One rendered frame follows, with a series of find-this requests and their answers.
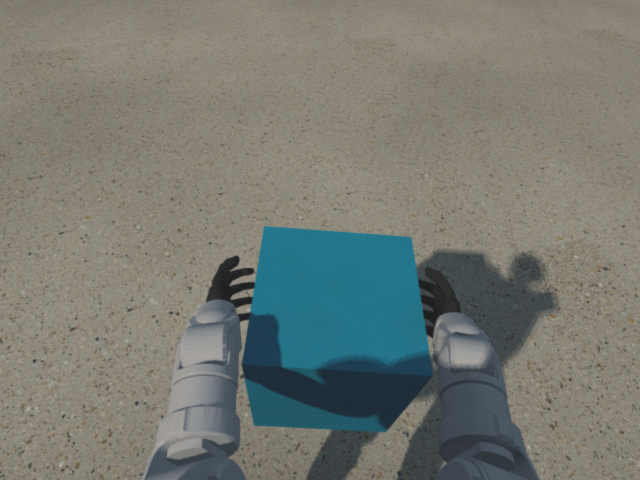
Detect left robot hand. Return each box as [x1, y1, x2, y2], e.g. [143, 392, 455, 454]
[206, 256, 255, 322]

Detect right robot hand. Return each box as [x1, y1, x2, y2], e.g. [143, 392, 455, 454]
[418, 268, 461, 338]

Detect carton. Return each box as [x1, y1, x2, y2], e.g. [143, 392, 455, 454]
[242, 226, 433, 432]

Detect left robot forearm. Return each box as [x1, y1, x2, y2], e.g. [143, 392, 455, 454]
[141, 300, 242, 480]

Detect robot left upper arm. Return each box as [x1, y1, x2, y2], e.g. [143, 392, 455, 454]
[146, 456, 246, 480]

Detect robot right upper arm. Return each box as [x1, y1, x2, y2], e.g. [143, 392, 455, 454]
[436, 457, 528, 480]

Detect right robot forearm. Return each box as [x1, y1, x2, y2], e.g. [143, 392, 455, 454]
[433, 312, 540, 480]

